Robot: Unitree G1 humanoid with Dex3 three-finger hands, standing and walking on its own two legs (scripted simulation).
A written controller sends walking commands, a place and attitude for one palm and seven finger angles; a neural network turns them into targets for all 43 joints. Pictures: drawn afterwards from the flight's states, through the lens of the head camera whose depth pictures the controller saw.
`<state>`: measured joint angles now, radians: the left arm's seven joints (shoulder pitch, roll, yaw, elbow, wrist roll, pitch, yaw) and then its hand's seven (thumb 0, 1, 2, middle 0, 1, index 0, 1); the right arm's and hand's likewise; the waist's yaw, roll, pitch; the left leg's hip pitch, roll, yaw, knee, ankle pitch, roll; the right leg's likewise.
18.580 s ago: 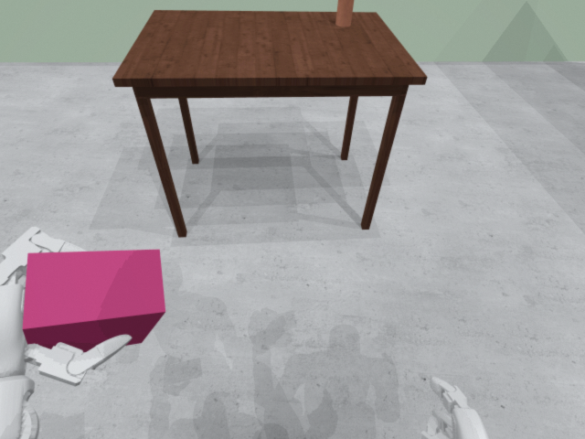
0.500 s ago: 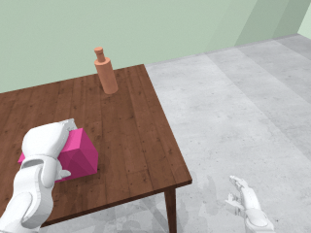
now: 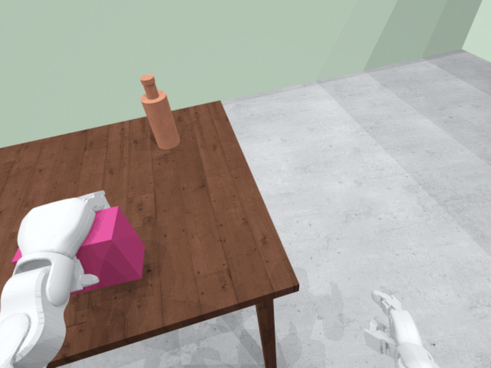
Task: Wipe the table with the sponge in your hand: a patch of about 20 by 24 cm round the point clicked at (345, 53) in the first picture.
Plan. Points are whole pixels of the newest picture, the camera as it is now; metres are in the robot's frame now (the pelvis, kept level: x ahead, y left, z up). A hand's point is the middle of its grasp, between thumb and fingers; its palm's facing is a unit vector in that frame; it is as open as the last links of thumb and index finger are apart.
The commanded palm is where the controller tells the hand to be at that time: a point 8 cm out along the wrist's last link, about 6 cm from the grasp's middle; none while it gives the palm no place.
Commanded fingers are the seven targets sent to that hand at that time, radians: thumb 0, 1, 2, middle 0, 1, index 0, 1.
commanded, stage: lower the sponge onto the table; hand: left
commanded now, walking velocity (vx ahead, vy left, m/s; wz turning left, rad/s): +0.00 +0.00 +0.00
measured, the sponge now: (92, 258) +0.23 +0.29 +0.08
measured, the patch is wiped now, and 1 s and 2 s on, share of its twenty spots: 0.00 0.00 0.25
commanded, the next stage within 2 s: wipe forward along the first lane in 1.22 s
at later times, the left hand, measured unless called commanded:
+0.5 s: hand (87, 249) +0.23 +0.30 +0.10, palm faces +0.02 -0.07 -1.00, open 10.6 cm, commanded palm +0.21 +0.29 +0.16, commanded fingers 0.00 0.10 1.30 -1.20 -1.60 -1.20 -1.60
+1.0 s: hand (88, 266) +0.22 +0.30 +0.07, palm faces -0.03 -0.09 -1.00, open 10.6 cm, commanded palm +0.20 +0.30 +0.14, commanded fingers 0.00 0.10 1.30 -1.20 -1.60 -1.20 -1.60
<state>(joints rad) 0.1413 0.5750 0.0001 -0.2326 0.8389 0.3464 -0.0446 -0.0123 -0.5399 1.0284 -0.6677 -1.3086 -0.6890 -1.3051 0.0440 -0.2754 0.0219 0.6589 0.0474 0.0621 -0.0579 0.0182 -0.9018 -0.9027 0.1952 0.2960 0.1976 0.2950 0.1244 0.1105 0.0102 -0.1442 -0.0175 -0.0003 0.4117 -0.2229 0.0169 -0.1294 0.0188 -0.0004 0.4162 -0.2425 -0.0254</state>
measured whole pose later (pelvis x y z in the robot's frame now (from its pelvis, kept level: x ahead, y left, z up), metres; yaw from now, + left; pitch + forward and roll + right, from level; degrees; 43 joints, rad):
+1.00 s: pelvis +0.01 +0.00 +0.00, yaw +0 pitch -1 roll +0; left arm 0.21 0.51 -0.02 -0.14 0.87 0.33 0.03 -0.01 -0.54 1.03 -0.67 -1.31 -0.69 -1.30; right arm 0.05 -0.27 0.01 0.66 0.05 0.07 -0.05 0.02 -0.90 -0.90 0.20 0.30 0.20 0.30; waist 0.12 0.10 0.00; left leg -0.17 -0.02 0.00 0.44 -0.25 0.02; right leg -0.15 0.02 0.00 0.43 -0.26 -0.02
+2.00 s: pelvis +0.00 +0.00 -0.01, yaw +1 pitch +3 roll +0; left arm -0.13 0.53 0.00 0.29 0.93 0.23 0.05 -0.01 -0.54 1.03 -0.67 -1.30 -0.69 -1.30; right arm 0.11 -0.29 -0.01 0.70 0.07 0.09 -0.06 0.02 -0.90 -0.90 0.20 0.30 0.20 0.30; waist 0.08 0.09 -0.04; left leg -0.29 -0.02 -0.02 0.50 -0.25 0.01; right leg -0.26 0.02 -0.02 0.48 -0.27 -0.03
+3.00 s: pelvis +0.01 +0.02 -0.01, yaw +1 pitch +9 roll -1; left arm -0.53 0.64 0.07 0.80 0.99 0.04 0.07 0.00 -0.55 1.03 -0.68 -1.30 -0.70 -1.30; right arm 0.22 -0.30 -0.03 0.73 0.08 0.14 -0.03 0.01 -0.90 -0.90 0.20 0.30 0.20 0.30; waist 0.02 0.05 -0.09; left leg -0.43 -0.02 -0.01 0.55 -0.28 0.04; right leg -0.38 0.02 -0.01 0.49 -0.27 0.00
